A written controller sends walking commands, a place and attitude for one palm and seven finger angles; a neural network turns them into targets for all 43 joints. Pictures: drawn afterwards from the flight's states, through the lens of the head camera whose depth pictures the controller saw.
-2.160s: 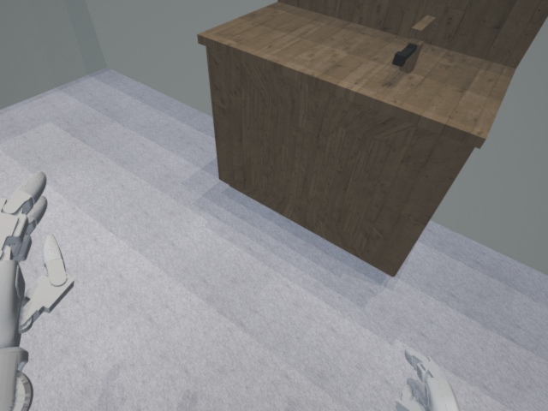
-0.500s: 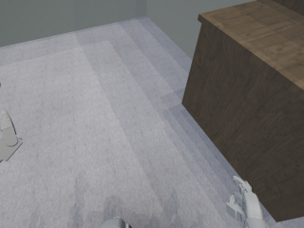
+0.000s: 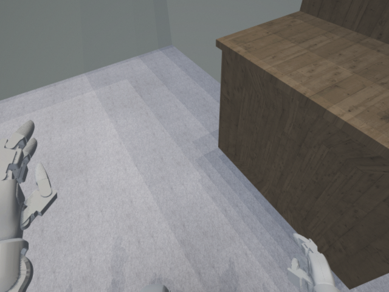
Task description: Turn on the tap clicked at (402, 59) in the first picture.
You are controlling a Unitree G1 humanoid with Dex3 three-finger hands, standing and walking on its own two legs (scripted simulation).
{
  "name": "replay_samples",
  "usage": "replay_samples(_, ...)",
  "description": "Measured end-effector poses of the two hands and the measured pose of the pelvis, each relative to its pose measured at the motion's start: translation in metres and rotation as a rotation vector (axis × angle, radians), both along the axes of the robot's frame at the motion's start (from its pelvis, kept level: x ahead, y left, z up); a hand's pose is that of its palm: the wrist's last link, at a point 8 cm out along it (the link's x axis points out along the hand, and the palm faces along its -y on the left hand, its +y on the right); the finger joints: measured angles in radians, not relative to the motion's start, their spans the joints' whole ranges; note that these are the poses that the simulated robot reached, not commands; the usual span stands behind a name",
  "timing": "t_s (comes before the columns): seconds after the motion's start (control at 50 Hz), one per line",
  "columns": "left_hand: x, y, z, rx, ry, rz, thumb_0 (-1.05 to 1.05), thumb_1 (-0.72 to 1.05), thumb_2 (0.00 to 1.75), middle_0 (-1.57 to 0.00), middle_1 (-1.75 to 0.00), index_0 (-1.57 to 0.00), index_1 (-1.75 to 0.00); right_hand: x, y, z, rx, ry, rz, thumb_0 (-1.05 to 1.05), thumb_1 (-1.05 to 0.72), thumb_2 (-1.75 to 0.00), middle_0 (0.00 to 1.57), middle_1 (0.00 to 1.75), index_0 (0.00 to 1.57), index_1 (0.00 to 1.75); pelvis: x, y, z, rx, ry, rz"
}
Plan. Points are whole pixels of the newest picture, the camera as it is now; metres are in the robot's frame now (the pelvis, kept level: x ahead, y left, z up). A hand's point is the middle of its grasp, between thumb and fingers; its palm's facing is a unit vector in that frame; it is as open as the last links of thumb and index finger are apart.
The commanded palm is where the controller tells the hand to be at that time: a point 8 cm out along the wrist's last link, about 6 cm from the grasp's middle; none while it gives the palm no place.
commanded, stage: turn to face it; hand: left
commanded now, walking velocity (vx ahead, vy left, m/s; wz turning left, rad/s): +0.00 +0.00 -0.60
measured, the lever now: out of the picture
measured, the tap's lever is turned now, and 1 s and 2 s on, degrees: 0 0 0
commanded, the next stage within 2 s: take the last steps up to it in 2.00 s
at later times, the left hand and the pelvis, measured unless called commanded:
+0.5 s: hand (95, 196) +0.22 +0.16 +0.17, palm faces +0.17 -0.89 -0.42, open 7.4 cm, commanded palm +0.19 +0.21 +0.18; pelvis -0.05 -0.01 -0.01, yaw -18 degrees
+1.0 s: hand (149, 207) +0.20 +0.07 +0.18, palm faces -0.09 -0.90 -0.43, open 7.4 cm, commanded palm +0.18 +0.12 +0.18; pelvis -0.11 -0.02 -0.01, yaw -36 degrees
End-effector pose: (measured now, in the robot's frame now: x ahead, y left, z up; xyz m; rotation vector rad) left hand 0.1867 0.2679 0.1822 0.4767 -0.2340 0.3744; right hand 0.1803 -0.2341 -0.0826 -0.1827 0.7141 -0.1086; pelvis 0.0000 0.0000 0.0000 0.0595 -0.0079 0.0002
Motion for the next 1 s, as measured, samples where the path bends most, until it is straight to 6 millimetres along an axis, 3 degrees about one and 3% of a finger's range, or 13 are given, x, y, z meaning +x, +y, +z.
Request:
replay_samples(0.08,0.004,-0.021,0.012,0.058,-0.019,-0.137,0.01,0.89,0.9,-0.21,-0.3,-0.22,-0.3,-0.027,-0.035,0.012,-0.059,0.015,-0.092,0.01,-0.91,-0.9,0.2,0.3,0.2,0.3,-0.007,-0.005,0.002,0.0,0.028,-0.048)
replay_samples(0.18,-0.001,-0.022,0.029,0.126,-0.082,-0.195,0.01,0.89,0.9,-0.21,-0.3,-0.22,-0.3,-0.064,-0.054,0.016,-0.099,0.069,-0.164,0.01,-0.91,-0.9,0.19,0.29,0.2,0.3,-0.018,-0.005,0.002,-0.008,0.054,-0.103)
replay_samples(0.3,-0.005,-0.01,0.013,0.071,-0.093,-0.197,0.01,0.89,0.9,-0.21,-0.3,-0.22,-0.3,-0.102,-0.04,0.01,-0.083,0.099,-0.21,0.01,-0.91,-0.9,0.19,0.29,0.2,0.3,-0.035,0.005,-0.005,-0.018,0.038,-0.161)
replay_samples(0.38,-0.004,-0.017,0.002,0.046,-0.057,-0.204,0.01,0.89,0.9,-0.21,-0.3,-0.21,-0.3,-0.122,-0.02,0.003,-0.012,0.078,-0.24,0.01,-0.91,-0.9,0.19,0.29,0.2,0.3,-0.042,0.004,-0.005,-0.032,0.012,-0.224)
replay_samples(0.5,0.005,-0.063,0.007,0.04,-0.062,-0.299,0.01,0.9,0.9,-0.2,-0.3,-0.21,-0.3,-0.147,-0.003,-0.015,0.114,0.067,-0.256,0.01,-0.91,-0.9,0.2,0.3,0.2,0.3,-0.053,-0.01,-0.007,-0.072,-0.001,-0.322)
replay_samples(0.62,0.02,-0.122,0.006,0.095,-0.091,-0.443,0.01,0.89,0.9,-0.21,-0.3,-0.21,-0.3,-0.185,-0.032,-0.037,0.134,0.1,-0.319,0.01,-0.9,-0.9,0.2,0.3,0.2,0.3,-0.08,-0.03,-0.018,-0.077,-0.007,-0.373)
replay_samples(0.72,0.012,-0.145,0.004,0.117,-0.012,-0.556,0.01,0.89,0.9,-0.21,-0.3,-0.22,-0.3,-0.23,-0.071,-0.021,0.062,0.139,-0.459,0.01,-0.91,-0.9,0.2,0.3,0.2,0.3,-0.094,-0.031,-0.01,-0.041,0.019,-0.456)
replay_samples(0.82,0.0,-0.148,0.014,0.137,-0.037,-0.628,0.01,0.89,0.9,-0.21,-0.3,-0.22,-0.3,-0.27,-0.093,-0.001,-0.039,0.161,-0.547,0.01,-0.91,-0.9,0.2,0.3,0.2,0.3,-0.101,-0.027,-0.006,-0.028,0.038,-0.511)
replay_samples(0.9,-0.002,-0.139,0.016,0.1,-0.105,-0.635,0.01,0.89,0.9,-0.21,-0.3,-0.22,-0.3,-0.289,-0.095,0.009,-0.094,0.149,-0.593,0.01,-0.91,-0.9,0.19,0.29,0.2,0.3,-0.105,-0.019,-0.008,-0.027,0.034,-0.552)
replay_samples(1.0,0.005,-0.14,0.009,0.051,-0.115,-0.606,0.01,0.89,0.9,-0.21,-0.3,-0.22,-0.3,-0.3,-0.076,0.014,-0.058,0.071,-0.645,0.01,-0.91,-0.9,0.19,0.29,0.19,0.3,-0.113,-0.016,-0.006,-0.045,0.007,-0.624)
